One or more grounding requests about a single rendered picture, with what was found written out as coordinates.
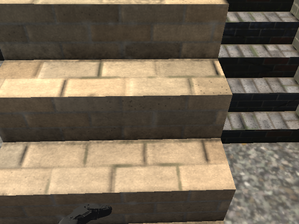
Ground robot left hand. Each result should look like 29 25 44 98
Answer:
57 203 112 224

